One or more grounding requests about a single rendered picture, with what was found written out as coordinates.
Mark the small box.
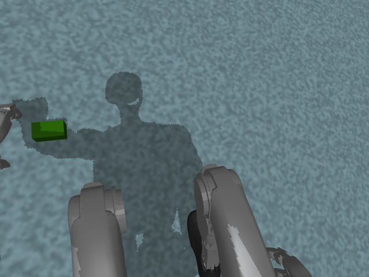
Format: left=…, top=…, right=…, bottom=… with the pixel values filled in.
left=31, top=120, right=67, bottom=142

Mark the right robot foot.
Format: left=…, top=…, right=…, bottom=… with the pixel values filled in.
left=187, top=210, right=221, bottom=277

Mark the right robot hand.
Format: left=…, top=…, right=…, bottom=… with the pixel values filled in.
left=266, top=248, right=312, bottom=277

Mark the left robot hand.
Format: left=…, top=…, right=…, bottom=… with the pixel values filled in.
left=0, top=103, right=22, bottom=170

